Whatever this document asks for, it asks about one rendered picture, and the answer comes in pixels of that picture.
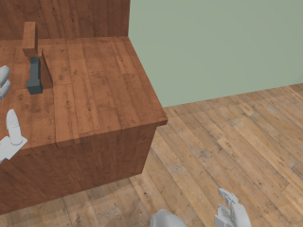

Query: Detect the left robot hand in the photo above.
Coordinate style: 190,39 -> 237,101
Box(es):
0,65 -> 27,164

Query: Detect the tap lever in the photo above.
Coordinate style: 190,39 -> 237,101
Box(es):
27,53 -> 44,95

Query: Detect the robot right thigh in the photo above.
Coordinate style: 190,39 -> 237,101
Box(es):
150,211 -> 187,227

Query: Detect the right robot hand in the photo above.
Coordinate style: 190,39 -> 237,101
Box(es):
215,188 -> 252,227

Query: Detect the counter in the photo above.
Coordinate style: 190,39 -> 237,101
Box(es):
0,0 -> 169,216

